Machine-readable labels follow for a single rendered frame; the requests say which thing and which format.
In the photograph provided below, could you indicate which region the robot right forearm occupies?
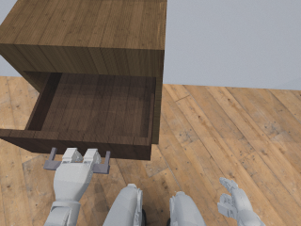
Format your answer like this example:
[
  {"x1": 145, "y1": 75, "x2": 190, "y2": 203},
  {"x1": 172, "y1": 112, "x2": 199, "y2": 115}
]
[{"x1": 236, "y1": 210, "x2": 266, "y2": 226}]

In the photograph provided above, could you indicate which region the left robot hand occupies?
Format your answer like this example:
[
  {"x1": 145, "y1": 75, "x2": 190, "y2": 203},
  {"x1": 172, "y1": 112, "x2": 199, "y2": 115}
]
[{"x1": 53, "y1": 148, "x2": 102, "y2": 202}]

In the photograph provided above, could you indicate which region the right robot thigh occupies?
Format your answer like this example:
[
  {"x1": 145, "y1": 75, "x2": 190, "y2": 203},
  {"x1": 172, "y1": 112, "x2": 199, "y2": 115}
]
[{"x1": 169, "y1": 194, "x2": 207, "y2": 226}]

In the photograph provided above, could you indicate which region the robot left forearm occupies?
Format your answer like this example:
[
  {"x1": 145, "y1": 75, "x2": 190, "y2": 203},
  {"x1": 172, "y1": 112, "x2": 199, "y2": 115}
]
[{"x1": 43, "y1": 200, "x2": 81, "y2": 226}]

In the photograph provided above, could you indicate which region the handle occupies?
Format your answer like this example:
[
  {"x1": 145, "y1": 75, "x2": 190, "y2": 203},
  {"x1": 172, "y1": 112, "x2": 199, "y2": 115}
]
[{"x1": 43, "y1": 147, "x2": 111, "y2": 174}]

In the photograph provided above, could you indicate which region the right robot hand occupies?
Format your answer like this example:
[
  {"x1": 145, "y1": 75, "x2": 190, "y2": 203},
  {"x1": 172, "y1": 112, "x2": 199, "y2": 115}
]
[{"x1": 217, "y1": 177, "x2": 253, "y2": 219}]

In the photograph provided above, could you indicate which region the drawer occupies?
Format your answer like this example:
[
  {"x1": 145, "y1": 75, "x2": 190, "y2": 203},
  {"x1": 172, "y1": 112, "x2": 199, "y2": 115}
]
[{"x1": 0, "y1": 72, "x2": 156, "y2": 161}]

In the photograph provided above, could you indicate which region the cabinet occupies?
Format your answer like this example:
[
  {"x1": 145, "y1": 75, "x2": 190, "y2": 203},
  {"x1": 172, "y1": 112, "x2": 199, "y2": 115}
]
[{"x1": 0, "y1": 0, "x2": 167, "y2": 145}]

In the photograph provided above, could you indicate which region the left robot shin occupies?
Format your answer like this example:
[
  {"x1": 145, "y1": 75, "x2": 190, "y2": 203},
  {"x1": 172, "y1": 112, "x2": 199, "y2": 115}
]
[{"x1": 127, "y1": 184, "x2": 142, "y2": 226}]

